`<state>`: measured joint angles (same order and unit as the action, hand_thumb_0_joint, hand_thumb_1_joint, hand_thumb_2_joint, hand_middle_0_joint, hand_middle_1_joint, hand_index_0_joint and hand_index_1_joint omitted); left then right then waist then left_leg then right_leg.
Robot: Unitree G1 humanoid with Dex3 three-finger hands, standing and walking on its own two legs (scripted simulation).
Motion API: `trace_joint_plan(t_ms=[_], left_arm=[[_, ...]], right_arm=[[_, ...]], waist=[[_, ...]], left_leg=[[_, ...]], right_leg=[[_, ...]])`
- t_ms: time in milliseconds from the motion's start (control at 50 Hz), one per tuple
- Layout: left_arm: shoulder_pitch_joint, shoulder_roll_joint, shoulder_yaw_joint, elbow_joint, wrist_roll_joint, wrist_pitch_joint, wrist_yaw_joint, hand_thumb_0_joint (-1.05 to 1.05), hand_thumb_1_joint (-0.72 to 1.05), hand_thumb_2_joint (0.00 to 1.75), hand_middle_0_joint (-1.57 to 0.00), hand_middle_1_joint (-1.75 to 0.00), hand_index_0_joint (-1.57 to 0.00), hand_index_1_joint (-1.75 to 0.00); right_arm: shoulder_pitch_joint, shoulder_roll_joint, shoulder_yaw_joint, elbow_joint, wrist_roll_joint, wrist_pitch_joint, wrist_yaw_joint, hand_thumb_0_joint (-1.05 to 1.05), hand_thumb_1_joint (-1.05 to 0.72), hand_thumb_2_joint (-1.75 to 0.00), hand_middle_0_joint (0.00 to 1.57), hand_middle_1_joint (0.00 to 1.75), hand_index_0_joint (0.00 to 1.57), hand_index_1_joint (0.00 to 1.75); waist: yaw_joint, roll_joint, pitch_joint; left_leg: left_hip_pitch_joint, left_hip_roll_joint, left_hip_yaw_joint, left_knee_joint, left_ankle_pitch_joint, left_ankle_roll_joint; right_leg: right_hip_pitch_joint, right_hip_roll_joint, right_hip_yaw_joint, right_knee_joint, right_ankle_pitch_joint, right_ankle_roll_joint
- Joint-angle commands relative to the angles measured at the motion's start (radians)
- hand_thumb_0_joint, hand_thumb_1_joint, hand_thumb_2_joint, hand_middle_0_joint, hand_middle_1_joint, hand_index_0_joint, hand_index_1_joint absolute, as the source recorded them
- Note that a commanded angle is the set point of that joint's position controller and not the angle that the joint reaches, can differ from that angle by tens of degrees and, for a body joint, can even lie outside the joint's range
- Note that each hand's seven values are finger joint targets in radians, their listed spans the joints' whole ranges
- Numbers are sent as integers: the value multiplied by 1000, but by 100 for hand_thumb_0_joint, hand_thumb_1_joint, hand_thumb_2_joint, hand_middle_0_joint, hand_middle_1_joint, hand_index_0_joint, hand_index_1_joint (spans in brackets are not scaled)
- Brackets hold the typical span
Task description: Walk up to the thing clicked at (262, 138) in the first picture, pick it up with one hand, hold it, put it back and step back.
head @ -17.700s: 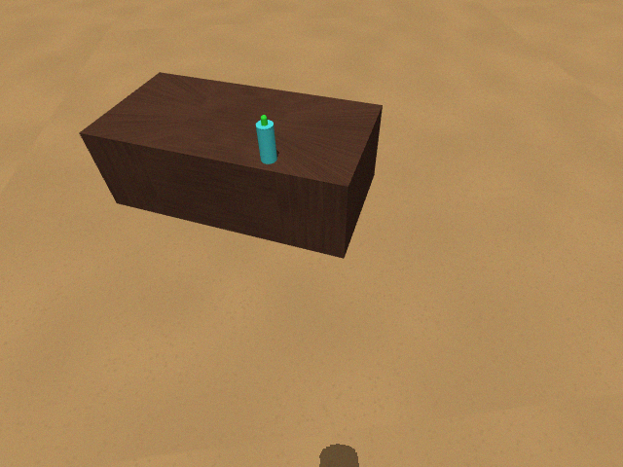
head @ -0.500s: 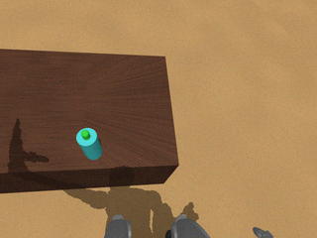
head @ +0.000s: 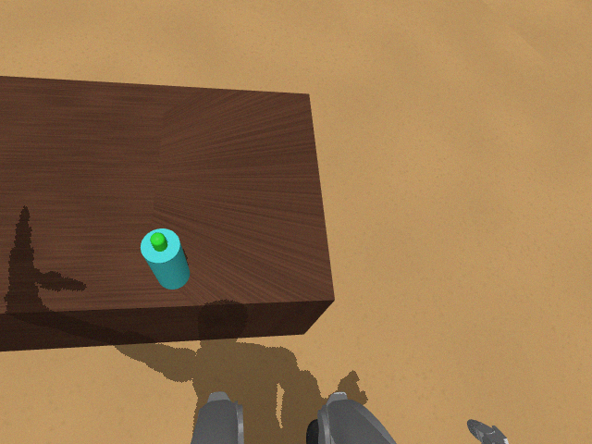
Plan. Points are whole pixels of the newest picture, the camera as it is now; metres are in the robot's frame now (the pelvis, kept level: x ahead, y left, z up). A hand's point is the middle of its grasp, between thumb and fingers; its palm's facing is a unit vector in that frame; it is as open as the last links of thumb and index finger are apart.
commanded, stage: go down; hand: left
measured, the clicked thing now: (166, 257) +0.45 +0.19 -0.21
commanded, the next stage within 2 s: none
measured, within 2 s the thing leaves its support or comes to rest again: neither
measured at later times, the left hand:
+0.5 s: hand out of the picture +0.41 +0.39 +0.07, palm faces +0.21 -0.98 -0.01, open 17.4 cm
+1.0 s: hand out of the picture +0.42 +0.39 +0.08, palm faces +0.19 -0.98 +0.01, open 17.3 cm
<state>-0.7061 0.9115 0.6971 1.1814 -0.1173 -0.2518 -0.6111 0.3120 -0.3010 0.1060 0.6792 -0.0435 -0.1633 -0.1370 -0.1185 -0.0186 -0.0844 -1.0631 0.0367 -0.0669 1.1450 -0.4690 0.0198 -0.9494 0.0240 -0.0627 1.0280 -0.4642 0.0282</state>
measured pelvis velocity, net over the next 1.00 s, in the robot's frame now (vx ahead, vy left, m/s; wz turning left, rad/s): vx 0.00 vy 0.00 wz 0.00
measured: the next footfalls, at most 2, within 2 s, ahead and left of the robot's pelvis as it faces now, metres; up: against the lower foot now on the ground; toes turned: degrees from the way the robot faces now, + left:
none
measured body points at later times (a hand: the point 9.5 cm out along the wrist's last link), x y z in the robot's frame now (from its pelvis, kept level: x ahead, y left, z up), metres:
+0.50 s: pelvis +0.00 -0.01 +0.00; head +0.14 +0.05 +0.42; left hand +0.40 +0.44 +0.07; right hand +0.08 -0.28 -0.09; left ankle +0.03 +0.10 -0.65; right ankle +0.01 -0.15 -0.65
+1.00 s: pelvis +0.00 +0.00 -0.01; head +0.15 +0.05 +0.41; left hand +0.40 +0.45 +0.08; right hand +0.08 -0.28 -0.10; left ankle +0.03 +0.10 -0.65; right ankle +0.01 -0.15 -0.65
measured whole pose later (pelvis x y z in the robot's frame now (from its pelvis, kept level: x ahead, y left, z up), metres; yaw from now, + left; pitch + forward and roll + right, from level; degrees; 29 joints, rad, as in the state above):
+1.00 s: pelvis +0.00 +0.00 -0.01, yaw +0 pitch +23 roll -6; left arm -0.72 0.91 0.75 1.15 -0.17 -0.28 -0.66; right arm 0.29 -0.30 0.12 0.68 -0.04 -0.16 -0.14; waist -0.12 -0.02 -0.09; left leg -1.11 0.04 -0.08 1.18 -0.48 0.01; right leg -0.99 0.02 -0.07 1.07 -0.48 0.02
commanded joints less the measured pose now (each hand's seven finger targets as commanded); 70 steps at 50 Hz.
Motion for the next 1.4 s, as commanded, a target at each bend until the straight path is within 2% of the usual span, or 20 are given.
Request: trace_joint_plan(t_ms=[0, 80, 200, 280, 340, 360, 460, 520, 580, 660, 680, 720, 900, 920, 960, 1020, 1160, 1260, 1300, 1380], left_arm=[[-293, 412, 46, -213, -34, -58, 1, 0, -50, 4, -7, -4, -5, -5], [-264, 441, 72, -216, -39, -59, 3, 0, -49, 4, -6, -4, -5, -5], [-247, 401, 61, -223, -52, -57, -14, 0, -50, 4, -6, -4, -5, -5], [-245, 376, 55, -216, -67, -58, -18, 0, -51, 4, -6, -4, -5, -5], [-253, 400, 73, -236, -70, -66, -17, 0, -52, 2, -7, -4, -6, -5], [-234, 377, 61, -214, -69, -64, -17, 0, -52, 3, -6, -4, -5, -5], [-261, 446, 100, -255, -66, -81, -17, 0, -51, 3, -7, -4, -5, -5], [-275, 439, 95, -244, -63, -86, -21, 0, -51, 3, -7, -4, -5, -5], [-250, 396, 79, -217, -76, -82, -37, 0, -50, 2, -7, -4, -6, -4], [-272, 399, 73, -218, -86, -83, -52, 0, -50, 2, -6, -4, -6, -4], [-270, 377, 60, -222, -88, -82, -55, 0, -52, 2, -7, -4, -6, -4], [-277, 372, 54, -218, -92, -82, -58, 0, -49, 2, -6, -4, -6, -4], [-316, 454, 106, -262, -88, -96, -46, 0, -49, 3, -6, -4, -5, -4], [-314, 432, 92, -260, -88, -92, -49, 0, -48, 2, -6, -4, -5, -4], [-310, 450, 109, -253, -90, -88, -51, 0, -48, 3, -6, -4, -5, -5], [-265, 433, 106, -225, -90, -78, -50, 0, -49, 3, -6, -4, -5, -5], [-249, 385, 84, -230, -113, -80, -61, 0, -50, 2, -6, -5, -6, -5], [-293, 396, 85, -266, -119, -99, -66, 0, -48, 2, -6, -4, -5, -5], [-328, 427, 101, -284, -116, -104, -69, 0, -47, 3, -6, -4, -5, -4], [-325, 422, 96, -262, -106, -102, -67, 0, -47, 3, -6, -4, -5, -4]], right_arm=[[154, -217, -77, -49, 6, -25, -21, 0, -89, -90, 20, 30, 20, 30], [144, -217, -74, -53, 8, -25, -20, 0, -89, -90, 20, 30, 20, 30], [145, -216, -75, -59, 9, -23, -18, 0, -90, -90, 20, 30, 20, 30], [142, -212, -77, -55, 14, -24, -22, 0, -90, -90, 20, 30, 20, 30], [143, -208, -76, -50, 14, -23, -22, 0, -90, -90, 20, 30, 20, 30], [139, -210, -78, -54, 16, -24, -23, 0, -90, -90, 20, 30, 20, 30], [132, -208, -71, -48, 11, -19, -20, 0, -90, -90, 20, 30, 20, 30], [128, -209, -71, -51, 9, -22, -22, 0, -90, -90, 20, 30, 20, 30], [118, -213, -76, -56, 12, -23, -25, 0, -90, -90, 20, 30, 20, 30], [116, -217, -72, -57, 13, -26, -25, 0, -90, -90, 20, 30, 20, 30], [125, -220, -74, -53, 11, -29, -25, 0, -90, -90, 20, 30, 20, 30], [120, -216, -72, -58, 15, -28, -27, 0, -90, -90, 20, 30, 20, 30], [123, -222, -68, -50, 11, -24, -27, 0, -90, -90, 20, 30, 20, 30], [126, -221, -67, -49, 9, -23, -27, 0, -90, -90, 20, 30, 20, 30], [124, -217, -62, -52, 9, -22, -28, 0, -90, -90, 20, 30, 20, 30], [124, -212, -61, -60, 11, -21, -27, 0, -90, -90, 20, 30, 20, 30], [121, -209, -65, -67, 22, -26, -28, 0, -90, -90, 20, 30, 20, 30], [122, -218, -68, -53, 18, -30, -26, 0, -90, -90, 20, 30, 20, 30], [125, -218, -65, -45, 15, -28, -29, 0, -90, -90, 20, 30, 20, 30], [119, -212, -61, -48, 10, -27, -30, 0, -90, -90, 20, 30, 20, 30]], waist=[[32, 271, -468], [46, 279, -467], [38, 268, -477], [22, 225, -448], [34, 239, -459], [31, 224, -444], [51, 271, -468], [36, 258, -471], [30, 261, -448], [22, 268, -448], [19, 261, -466], [14, 237, -444], [43, 310, -509], [35, 306, -519], [36, 296, -520], [45, 265, -495], [26, 216, -451], [31, 273, -478], [31, 290, -494], [31, 308, -488]], left_leg=[[504, 3, -34, -151, 361, -15], [507, 5, -39, -149, 383, -19], [526, 6, -40, -140, 454, -19], [490, 0, -30, -134, 404, -9], [483, -3, -29, -129, 407, -9], [483, -2, -27, -135, 388, -8], [493, -6, -26, -132, 415, -10], [480, -8, -23, -130, 382, -7], [485, -2, -29, -136, 351, -11], [483, 3, -40, -131, 360, -16], [498, 4, -43, -125, 398, -16], [461, -2, -33, -122, 348, -9], [523, 3, -53, -124, 396, -24], [540, 4, -53, -120, 418, -24], [525, 0, -49, -108, 436, -21], [474, -8, -35, -109, 404, -10], [417, -8, -23, -111, 339, -2], [502, 3, -50, -117, 405, -20], [516, 3, -52, -109, 425, -22], [494, -1, -43, -109, 377, -19]], right_leg=[[49, 14, 3, -104, 196, -61], [40, 14, 0, -98, 196, -62], [45, 14, -2, -94, 242, -61], [68, 13, 5, -108, 242, -56], [74, 11, 8, -104, 247, -56], [62, 13, 8, -103, 232, -56], [71, 7, 9, -96, 241, -58], [77, 8, 14, -96, 234, -59], [37, 14, 7, -95, 199, -59], [12, 13, 0, -84, 192, -60], [16, 13, -2, -80, 217, -60], [33, 13, 6, -89, 206, -58], [-7, 14, -6, -60, 192, -64], [-5, 14, -8, -61, 206, -63], [14, 14, -3, -65, 230, -61], [45, 12, 5, -73, 230, -60], [66, 14, 14, -84, 221, -55], [-8, 16, -6, -58, 207, -62], [-14, 15, -5, -58, 214, -61], [-14, 14, 1, -57, 195, -62]])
